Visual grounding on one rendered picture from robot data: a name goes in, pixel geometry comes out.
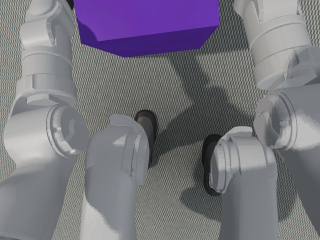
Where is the left robot thigh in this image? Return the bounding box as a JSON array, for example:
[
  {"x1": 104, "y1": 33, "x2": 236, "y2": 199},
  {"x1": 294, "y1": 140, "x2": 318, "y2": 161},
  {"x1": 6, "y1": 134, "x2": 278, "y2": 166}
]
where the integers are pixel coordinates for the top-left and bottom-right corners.
[{"x1": 79, "y1": 125, "x2": 150, "y2": 240}]

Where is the carton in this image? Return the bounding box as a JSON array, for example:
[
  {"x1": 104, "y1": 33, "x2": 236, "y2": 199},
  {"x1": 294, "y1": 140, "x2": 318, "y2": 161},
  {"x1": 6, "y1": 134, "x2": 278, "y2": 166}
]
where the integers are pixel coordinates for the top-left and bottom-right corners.
[{"x1": 73, "y1": 0, "x2": 219, "y2": 58}]

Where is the left robot forearm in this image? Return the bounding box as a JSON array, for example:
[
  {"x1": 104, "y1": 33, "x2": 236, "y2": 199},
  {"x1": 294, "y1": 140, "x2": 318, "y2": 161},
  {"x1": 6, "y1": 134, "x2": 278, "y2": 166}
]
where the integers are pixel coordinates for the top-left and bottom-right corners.
[{"x1": 3, "y1": 0, "x2": 77, "y2": 146}]

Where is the left robot upper arm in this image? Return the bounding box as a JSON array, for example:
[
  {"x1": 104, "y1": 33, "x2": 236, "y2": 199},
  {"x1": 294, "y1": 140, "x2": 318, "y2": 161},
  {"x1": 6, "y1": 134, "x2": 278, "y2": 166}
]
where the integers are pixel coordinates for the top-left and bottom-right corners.
[{"x1": 0, "y1": 104, "x2": 90, "y2": 240}]

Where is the right robot forearm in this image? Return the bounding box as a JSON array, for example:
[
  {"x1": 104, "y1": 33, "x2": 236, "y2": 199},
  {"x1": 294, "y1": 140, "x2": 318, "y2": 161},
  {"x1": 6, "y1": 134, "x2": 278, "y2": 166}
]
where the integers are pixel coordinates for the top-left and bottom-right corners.
[{"x1": 233, "y1": 0, "x2": 320, "y2": 92}]

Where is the left robot shin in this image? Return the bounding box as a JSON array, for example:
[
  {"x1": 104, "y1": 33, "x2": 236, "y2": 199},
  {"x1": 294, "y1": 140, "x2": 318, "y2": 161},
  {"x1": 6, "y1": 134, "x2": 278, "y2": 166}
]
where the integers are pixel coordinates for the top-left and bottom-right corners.
[{"x1": 84, "y1": 114, "x2": 148, "y2": 172}]

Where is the right robot upper arm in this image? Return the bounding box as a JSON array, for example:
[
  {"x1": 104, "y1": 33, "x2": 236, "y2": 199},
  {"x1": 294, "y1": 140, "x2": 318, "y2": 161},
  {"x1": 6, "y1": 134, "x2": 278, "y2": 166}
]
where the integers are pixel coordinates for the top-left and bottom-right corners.
[{"x1": 253, "y1": 83, "x2": 320, "y2": 237}]

